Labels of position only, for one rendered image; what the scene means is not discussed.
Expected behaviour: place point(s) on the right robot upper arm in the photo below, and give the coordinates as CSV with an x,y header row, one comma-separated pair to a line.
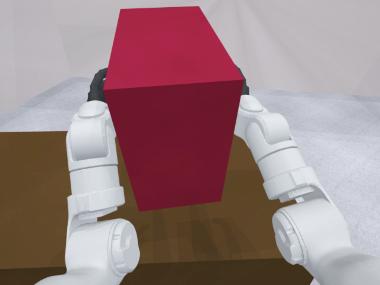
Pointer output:
x,y
311,233

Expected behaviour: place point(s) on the robot left forearm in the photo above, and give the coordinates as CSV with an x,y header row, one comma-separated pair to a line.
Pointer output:
x,y
92,163

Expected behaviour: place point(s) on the left robot hand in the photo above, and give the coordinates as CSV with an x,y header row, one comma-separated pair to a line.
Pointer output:
x,y
96,87

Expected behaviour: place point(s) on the left robot upper arm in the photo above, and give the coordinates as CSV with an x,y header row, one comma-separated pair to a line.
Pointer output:
x,y
99,253

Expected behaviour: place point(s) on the carton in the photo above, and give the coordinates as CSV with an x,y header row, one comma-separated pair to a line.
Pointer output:
x,y
173,93

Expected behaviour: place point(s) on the pedestal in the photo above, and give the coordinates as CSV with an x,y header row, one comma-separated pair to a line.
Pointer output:
x,y
229,242

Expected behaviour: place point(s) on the robot right forearm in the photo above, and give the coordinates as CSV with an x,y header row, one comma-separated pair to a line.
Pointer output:
x,y
285,173

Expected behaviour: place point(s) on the right robot hand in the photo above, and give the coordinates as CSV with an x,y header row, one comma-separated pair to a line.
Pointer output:
x,y
245,89

